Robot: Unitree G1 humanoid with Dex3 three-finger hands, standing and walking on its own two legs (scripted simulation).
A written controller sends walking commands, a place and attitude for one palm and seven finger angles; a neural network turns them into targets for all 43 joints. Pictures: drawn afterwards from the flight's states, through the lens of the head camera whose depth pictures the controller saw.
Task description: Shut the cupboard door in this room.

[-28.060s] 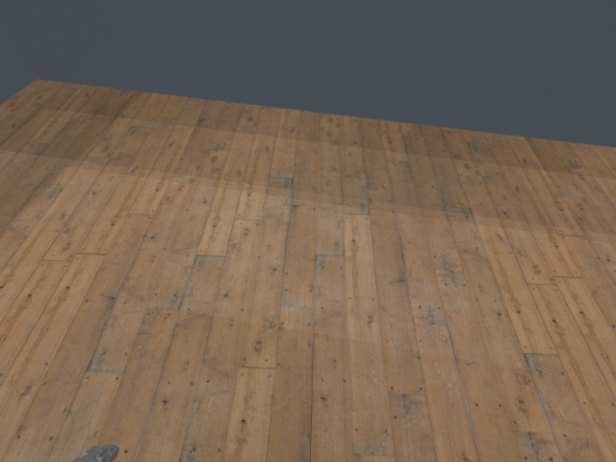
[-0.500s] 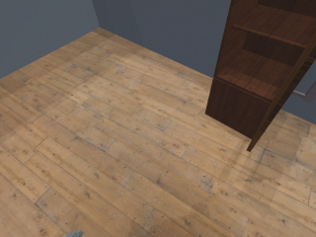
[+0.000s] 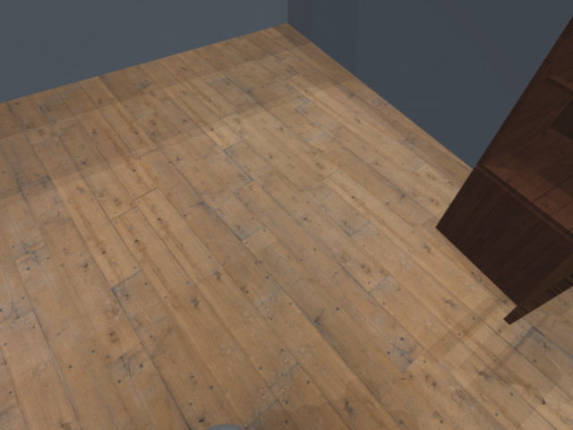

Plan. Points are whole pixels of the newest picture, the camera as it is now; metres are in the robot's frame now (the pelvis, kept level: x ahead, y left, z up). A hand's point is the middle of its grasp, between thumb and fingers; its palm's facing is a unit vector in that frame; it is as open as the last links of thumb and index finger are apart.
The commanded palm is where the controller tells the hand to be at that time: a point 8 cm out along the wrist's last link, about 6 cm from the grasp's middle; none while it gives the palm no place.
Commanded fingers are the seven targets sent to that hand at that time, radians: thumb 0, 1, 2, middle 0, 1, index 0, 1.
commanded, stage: turn or walk to find it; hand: left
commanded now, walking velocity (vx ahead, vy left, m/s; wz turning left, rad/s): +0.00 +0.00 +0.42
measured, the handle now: out of the picture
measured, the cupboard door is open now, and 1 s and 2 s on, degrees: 93 93 93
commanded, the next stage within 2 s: none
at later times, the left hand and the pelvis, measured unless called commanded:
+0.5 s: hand out of the picture +0.07 +0.22 -0.15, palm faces +0.17 -0.95 -0.26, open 7.4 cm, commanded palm none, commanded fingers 0.00 0.90 0.90 -0.20 -0.30 -0.20 -0.30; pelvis +0.00 +0.00 +0.00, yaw +11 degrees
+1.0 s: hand out of the picture -0.09 +0.21 -0.19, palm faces +0.44 -0.87 -0.23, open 7.4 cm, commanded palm none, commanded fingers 0.00 0.90 0.90 -0.20 -0.30 -0.20 -0.30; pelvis -0.02 +0.02 -0.01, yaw +25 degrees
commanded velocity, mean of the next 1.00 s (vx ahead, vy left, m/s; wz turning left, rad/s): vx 0.00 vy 0.00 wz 0.42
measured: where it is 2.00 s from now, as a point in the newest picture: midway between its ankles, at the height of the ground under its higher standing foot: outside the picture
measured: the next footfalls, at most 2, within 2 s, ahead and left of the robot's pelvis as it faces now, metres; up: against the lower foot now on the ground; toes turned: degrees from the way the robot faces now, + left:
left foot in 0.04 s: +0.01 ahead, +0.12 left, +0.00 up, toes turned +7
right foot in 0.52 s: +0.05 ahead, -0.11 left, +0.00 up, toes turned +8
